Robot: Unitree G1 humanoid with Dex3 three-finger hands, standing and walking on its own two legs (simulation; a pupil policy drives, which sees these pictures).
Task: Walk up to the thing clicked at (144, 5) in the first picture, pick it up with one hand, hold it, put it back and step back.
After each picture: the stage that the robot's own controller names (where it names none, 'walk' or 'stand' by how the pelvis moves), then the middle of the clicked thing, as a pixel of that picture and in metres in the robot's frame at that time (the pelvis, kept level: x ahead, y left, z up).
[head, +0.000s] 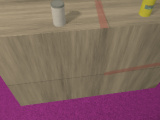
stand; (147, 4) +0.84 -0.37 +0.04
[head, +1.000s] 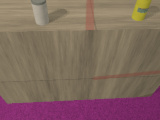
sink last; (141, 7) +0.76 -0.27 +0.07
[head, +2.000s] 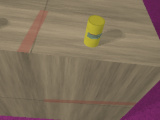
rise first; (93, 32) +0.55 -0.03 +0.07
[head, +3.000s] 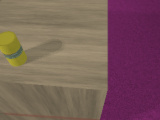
walk; (12, 49) +0.43 +0.27 +0.06
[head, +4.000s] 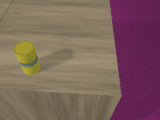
stand; (28, 58) +0.42 +0.21 +0.04
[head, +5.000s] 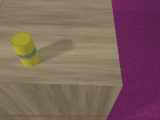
stand; (26, 50) +0.44 +0.21 +0.05
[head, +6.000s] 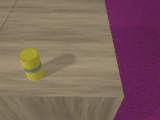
stand; (32, 64) +0.41 +0.20 +0.03
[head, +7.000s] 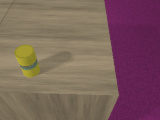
stand; (28, 61) +0.43 +0.21 +0.03
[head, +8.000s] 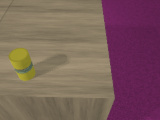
stand; (23, 65) +0.41 +0.23 +0.03
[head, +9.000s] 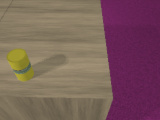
rise first; (21, 65) +0.41 +0.24 +0.03
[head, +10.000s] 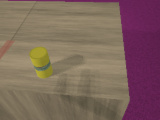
rise first; (41, 63) +0.42 +0.20 +0.04
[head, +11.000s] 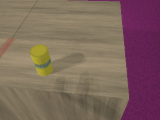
go down; (42, 60) +0.43 +0.20 +0.04
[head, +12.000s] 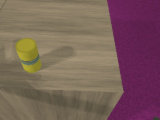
go down; (29, 56) +0.44 +0.18 +0.04
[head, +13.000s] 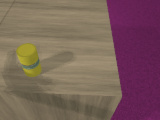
approach; (30, 60) +0.43 +0.19 +0.04
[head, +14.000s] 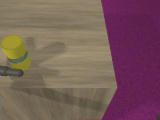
close; (17, 53) +0.43 +0.21 +0.07
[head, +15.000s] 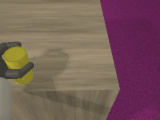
lift; (19, 66) +0.38 +0.20 +0.07
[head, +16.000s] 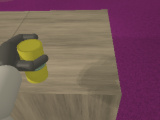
lift; (34, 61) +0.33 +0.16 +0.18
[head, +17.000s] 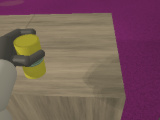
hold; (31, 57) +0.33 +0.16 +0.20
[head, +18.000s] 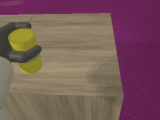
hold; (27, 52) +0.33 +0.17 +0.22
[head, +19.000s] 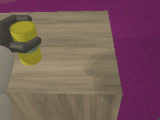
crouch; (27, 44) +0.37 +0.17 +0.22
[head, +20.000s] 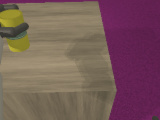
lower; (15, 31) +0.44 +0.20 +0.20
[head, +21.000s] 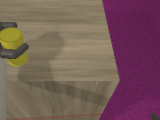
lower; (14, 47) +0.44 +0.21 +0.08
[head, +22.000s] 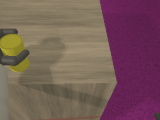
lower; (15, 54) +0.42 +0.21 +0.08
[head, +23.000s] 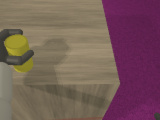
lower; (20, 54) +0.42 +0.20 +0.08
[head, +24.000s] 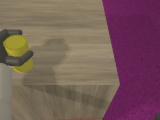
rest; (19, 54) +0.42 +0.20 +0.08
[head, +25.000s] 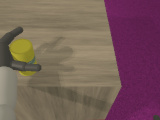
withdraw; (25, 58) +0.41 +0.19 +0.07
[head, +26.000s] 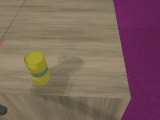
sink last; (38, 68) +0.39 +0.18 +0.05
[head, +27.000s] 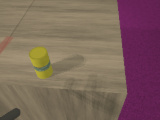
stand; (41, 63) +0.42 +0.19 +0.04
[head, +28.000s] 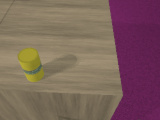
stand; (31, 65) +0.39 +0.19 +0.04
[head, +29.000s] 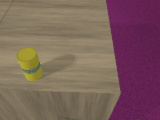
stand; (30, 64) +0.40 +0.20 +0.04
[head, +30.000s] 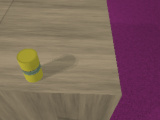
stand; (30, 66) +0.40 +0.20 +0.04
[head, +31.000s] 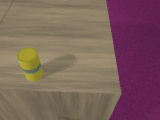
stand; (31, 65) +0.40 +0.20 +0.04
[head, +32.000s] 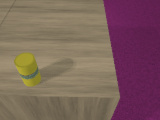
stand; (28, 70) +0.39 +0.20 +0.04
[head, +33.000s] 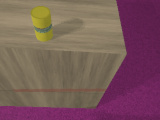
walk; (42, 24) +0.53 +0.16 +0.05
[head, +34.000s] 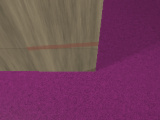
walk; out of the picture +0.92 +0.26 +0.06
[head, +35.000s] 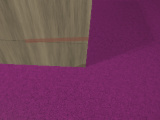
walk; out of the picture +1.12 +0.23 +0.05
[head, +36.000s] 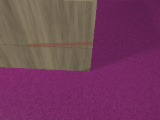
stand; out of the picture +1.07 +0.23 +0.03
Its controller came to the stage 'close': yes
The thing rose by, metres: 0.21
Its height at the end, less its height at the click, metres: +0.00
